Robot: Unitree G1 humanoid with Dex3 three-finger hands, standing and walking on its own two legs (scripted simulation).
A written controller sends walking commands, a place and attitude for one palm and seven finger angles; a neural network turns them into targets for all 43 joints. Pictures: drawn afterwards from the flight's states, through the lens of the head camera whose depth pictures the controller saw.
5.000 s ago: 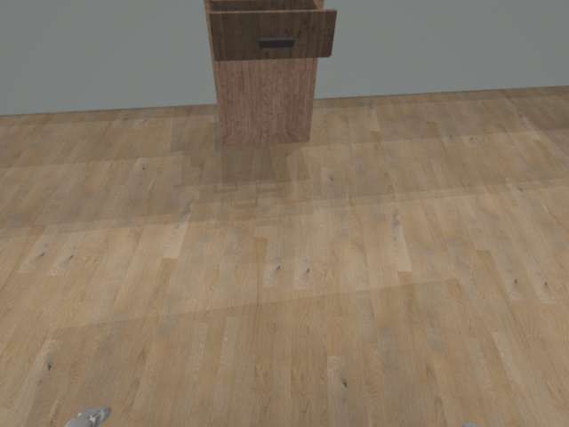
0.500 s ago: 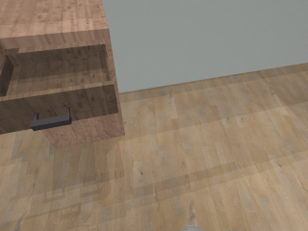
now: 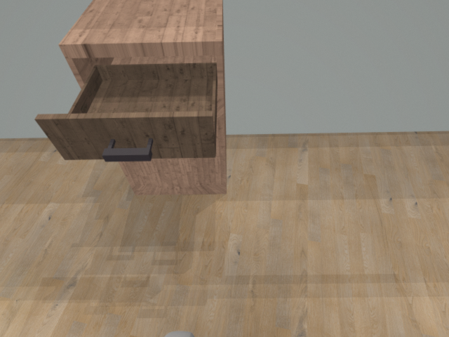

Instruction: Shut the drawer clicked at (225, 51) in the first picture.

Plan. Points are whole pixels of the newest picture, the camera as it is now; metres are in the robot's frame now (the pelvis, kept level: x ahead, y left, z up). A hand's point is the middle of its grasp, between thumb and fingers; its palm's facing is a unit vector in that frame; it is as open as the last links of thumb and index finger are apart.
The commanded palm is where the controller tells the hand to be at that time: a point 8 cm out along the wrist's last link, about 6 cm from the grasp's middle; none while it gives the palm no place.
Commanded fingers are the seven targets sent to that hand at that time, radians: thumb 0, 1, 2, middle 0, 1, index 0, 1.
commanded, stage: take the last steps up to it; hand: left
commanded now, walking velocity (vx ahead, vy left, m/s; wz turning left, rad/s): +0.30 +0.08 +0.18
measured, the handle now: (129, 148) +0.55 +0.31 -0.06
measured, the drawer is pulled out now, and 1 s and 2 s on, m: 0.29 0.29 0.29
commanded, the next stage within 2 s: come to a stop and stand still in 0.94 s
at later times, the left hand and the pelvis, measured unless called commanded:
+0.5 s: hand out of the picture +0.12 +0.23 -0.17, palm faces +0.05 -0.98 -0.19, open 7.4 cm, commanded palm none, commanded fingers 0.00 0.90 0.90 -0.20 -0.30 -0.20 -0.30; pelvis +0.08 +0.04 +0.00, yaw +3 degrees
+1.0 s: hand (141, 303) +0.20 +0.21 -0.17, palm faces +0.17 -0.97 -0.19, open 7.3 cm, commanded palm none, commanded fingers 0.00 0.90 0.90 -0.20 -0.30 -0.20 -0.30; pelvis +0.23 +0.03 +0.00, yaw +5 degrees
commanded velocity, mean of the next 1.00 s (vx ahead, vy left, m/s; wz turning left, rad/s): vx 0.25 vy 0.04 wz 0.05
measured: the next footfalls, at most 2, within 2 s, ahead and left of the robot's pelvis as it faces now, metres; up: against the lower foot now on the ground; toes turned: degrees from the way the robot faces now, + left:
left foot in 0.10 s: +0.02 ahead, +0.13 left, +0.00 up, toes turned +7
right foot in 0.60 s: +0.24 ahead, -0.08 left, +0.00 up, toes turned -5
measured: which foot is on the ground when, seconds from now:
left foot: up 0.00-0.08, down 0.10-0.62, up 0.64-1.00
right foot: down 0.00-0.12, up 0.14-0.58, down 0.60-1.00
